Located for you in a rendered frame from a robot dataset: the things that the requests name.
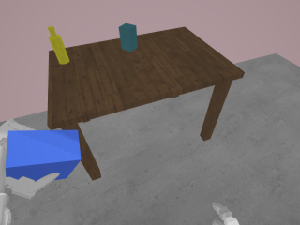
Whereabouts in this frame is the table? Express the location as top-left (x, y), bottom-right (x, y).
top-left (47, 26), bottom-right (245, 181)

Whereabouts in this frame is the robot left forearm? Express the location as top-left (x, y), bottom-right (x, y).
top-left (0, 192), bottom-right (11, 225)

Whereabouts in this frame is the sponge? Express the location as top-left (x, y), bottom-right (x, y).
top-left (5, 129), bottom-right (82, 182)

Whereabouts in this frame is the robot right hand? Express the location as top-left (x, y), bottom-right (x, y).
top-left (212, 202), bottom-right (240, 225)

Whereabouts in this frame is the robot left hand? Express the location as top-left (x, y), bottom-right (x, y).
top-left (0, 118), bottom-right (60, 200)

